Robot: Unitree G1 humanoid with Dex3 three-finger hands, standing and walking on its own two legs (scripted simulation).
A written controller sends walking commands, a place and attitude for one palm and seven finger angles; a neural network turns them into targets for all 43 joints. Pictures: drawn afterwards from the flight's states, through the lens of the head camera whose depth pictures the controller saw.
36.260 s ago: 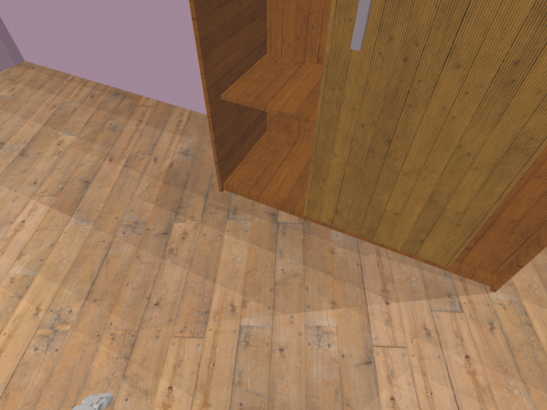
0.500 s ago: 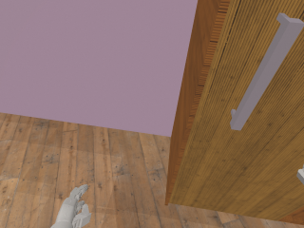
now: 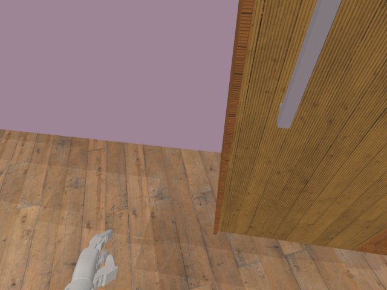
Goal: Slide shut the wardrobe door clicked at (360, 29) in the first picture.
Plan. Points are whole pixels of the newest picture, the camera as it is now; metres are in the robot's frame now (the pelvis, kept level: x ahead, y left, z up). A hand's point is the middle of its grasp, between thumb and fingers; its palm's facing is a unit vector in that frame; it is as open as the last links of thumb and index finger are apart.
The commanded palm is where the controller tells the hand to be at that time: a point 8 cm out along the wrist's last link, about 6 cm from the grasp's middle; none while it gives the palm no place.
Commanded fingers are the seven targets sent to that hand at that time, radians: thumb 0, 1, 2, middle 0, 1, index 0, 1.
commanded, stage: step back with the hand held close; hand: right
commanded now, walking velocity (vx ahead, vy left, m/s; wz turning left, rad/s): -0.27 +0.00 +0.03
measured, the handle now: (302, 61) +0.48 -0.19 +0.25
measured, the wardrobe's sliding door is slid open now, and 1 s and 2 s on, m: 0.00 0.00 0.00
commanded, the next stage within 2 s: stop stepping back and stand still in 0.66 s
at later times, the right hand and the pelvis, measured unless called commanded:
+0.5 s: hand out of the picture +0.11 -0.29 +0.17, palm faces +0.51 +0.77 -0.38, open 7.4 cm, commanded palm +0.05 -0.33 +0.19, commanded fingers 0.00 -0.90 -0.90 0.20 0.30 0.20 0.30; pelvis -0.07 -0.02 -0.01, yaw -5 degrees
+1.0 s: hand out of the picture +0.08 -0.31 +0.17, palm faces +0.31 +0.91 -0.29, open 7.4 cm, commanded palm +0.01 -0.35 +0.19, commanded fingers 0.00 -0.90 -0.90 0.20 0.30 0.20 0.30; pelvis -0.17 -0.07 -0.01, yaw +8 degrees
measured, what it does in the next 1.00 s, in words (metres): walks backwards: left foot, then right foot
